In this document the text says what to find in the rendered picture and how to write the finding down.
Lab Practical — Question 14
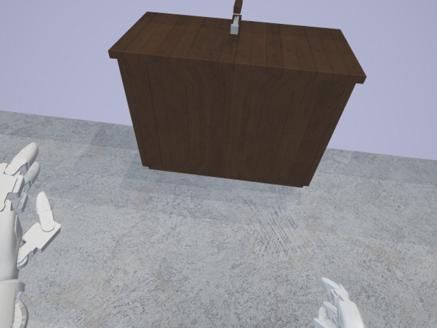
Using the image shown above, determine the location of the right robot hand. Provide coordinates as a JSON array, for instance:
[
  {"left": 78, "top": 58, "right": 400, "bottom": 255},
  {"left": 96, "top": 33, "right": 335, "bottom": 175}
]
[{"left": 314, "top": 277, "right": 365, "bottom": 328}]

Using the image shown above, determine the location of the left robot forearm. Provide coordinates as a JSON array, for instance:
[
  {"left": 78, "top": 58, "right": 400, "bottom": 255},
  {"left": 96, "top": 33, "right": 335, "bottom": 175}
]
[{"left": 0, "top": 279, "right": 29, "bottom": 328}]

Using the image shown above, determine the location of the left robot hand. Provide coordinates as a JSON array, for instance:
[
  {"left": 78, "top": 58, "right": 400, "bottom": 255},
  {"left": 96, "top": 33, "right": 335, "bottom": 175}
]
[{"left": 0, "top": 142, "right": 61, "bottom": 281}]

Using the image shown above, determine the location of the tap lever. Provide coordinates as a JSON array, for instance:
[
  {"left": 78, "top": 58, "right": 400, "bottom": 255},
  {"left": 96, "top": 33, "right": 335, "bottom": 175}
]
[{"left": 230, "top": 16, "right": 239, "bottom": 35}]

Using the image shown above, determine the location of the counter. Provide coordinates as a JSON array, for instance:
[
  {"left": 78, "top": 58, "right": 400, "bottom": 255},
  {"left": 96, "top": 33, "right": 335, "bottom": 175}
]
[{"left": 108, "top": 0, "right": 367, "bottom": 188}]

